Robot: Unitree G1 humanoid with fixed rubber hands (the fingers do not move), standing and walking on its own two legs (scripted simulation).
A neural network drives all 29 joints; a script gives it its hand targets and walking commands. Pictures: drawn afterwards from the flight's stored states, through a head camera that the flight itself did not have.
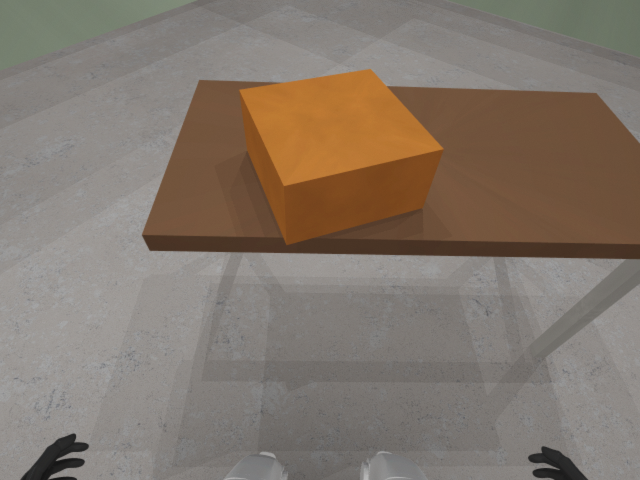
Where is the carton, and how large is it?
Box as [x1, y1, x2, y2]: [239, 69, 443, 244]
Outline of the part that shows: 370,69 239,90 247,150 286,244 420,208 423,205 443,149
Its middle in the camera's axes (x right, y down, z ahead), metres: +0.02 -0.17 +0.76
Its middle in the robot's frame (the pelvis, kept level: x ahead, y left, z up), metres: +0.70 -0.03 -0.01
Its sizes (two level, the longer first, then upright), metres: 0.289 0.288 0.147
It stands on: a table, 0.63 m high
